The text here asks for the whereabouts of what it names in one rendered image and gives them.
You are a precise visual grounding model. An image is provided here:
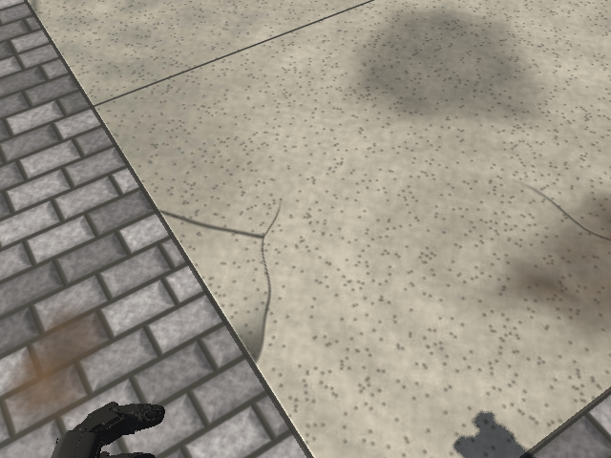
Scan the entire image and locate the left robot hand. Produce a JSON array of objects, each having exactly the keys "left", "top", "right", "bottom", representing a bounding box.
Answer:
[{"left": 51, "top": 402, "right": 165, "bottom": 458}]

